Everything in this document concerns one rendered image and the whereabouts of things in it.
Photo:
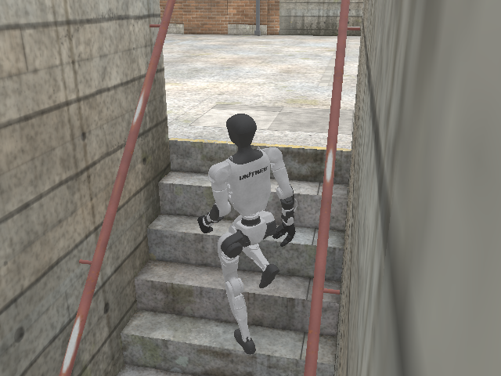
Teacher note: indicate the stairs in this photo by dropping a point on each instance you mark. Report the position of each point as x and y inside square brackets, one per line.
[184, 325]

